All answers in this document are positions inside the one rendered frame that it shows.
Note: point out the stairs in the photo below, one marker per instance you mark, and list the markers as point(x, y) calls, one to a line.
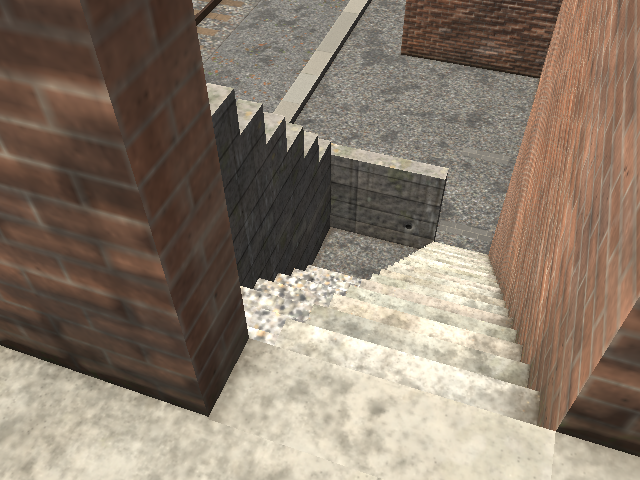
point(435, 322)

